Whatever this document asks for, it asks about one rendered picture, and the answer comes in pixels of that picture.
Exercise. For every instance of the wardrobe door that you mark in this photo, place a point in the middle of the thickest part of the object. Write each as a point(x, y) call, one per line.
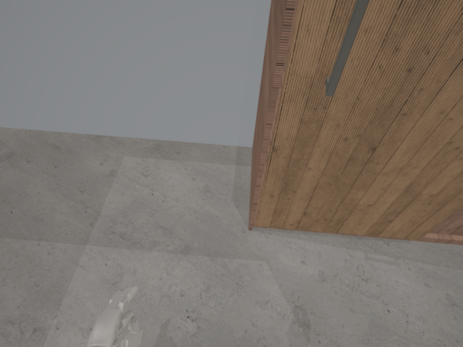
point(383, 156)
point(452, 225)

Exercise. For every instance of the handle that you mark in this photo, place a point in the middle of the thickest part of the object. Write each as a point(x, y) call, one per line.
point(348, 40)

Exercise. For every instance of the robot left hand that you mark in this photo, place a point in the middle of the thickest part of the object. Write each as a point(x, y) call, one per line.
point(110, 323)

